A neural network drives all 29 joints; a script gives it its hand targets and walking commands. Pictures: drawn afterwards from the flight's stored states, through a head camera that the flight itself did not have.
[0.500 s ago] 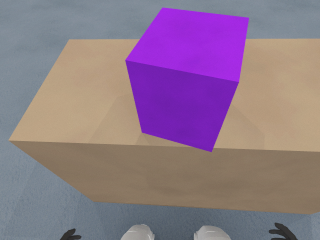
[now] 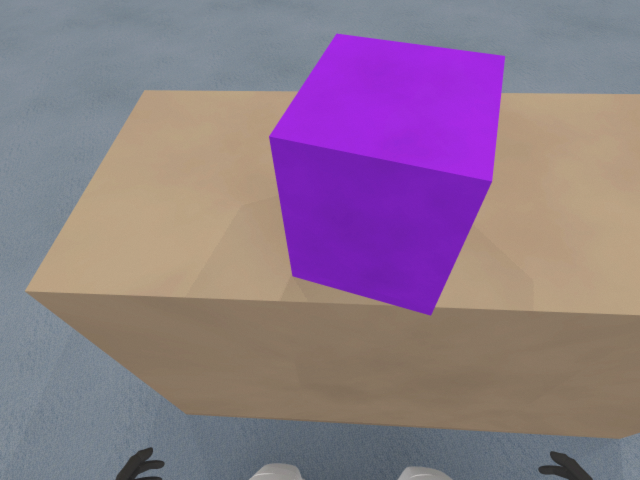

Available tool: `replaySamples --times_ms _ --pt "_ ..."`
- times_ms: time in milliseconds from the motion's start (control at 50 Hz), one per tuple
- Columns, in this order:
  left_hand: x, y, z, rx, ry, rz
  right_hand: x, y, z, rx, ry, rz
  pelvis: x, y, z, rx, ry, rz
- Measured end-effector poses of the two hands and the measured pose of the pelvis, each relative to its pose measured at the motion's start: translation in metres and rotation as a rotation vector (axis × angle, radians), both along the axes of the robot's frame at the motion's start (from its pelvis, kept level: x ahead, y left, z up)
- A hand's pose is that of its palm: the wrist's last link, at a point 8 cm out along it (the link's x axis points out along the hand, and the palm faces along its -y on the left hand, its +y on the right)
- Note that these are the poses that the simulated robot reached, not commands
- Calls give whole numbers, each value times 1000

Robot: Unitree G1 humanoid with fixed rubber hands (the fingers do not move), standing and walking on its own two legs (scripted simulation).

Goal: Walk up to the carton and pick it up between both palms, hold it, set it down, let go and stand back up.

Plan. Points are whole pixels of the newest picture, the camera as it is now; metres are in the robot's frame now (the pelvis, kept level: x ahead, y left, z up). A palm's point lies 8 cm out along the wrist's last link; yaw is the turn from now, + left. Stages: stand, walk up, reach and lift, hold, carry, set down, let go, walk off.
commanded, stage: stand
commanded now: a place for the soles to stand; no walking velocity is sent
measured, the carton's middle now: (385, 179) +0.43 -0.06 +0.12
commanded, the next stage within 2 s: reach and lift in 0.26 s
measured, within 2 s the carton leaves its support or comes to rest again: neither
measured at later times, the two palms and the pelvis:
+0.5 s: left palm (139, 455) +0.15 +0.27 -0.09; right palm (578, 470) +0.13 -0.30 -0.11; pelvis +0.00 -0.01 -0.01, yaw -2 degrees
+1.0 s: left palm (136, 421) +0.18 +0.26 -0.03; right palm (554, 423) +0.17 -0.25 -0.04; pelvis +0.03 +0.00 +0.01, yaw -3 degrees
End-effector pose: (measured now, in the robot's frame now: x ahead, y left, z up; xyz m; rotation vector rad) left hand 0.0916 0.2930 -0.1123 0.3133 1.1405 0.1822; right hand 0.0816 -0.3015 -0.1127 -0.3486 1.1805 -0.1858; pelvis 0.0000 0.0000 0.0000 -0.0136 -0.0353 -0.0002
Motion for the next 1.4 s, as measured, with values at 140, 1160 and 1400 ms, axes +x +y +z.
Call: replaySamples --times_ms 140,1160,1400 --pt "3 0 3 1 -13 -1 1 0 2 0 -8 0 0 0 1 0 2 0" --pt "100 -41 99 -110 -297 -128 90 58 89 74 -531 -84 28 9 16 -9 -66 -57" --pt "90 -55 122 -180 -385 -139 81 67 129 72 -634 -128 16 8 17 -6 -84 -60"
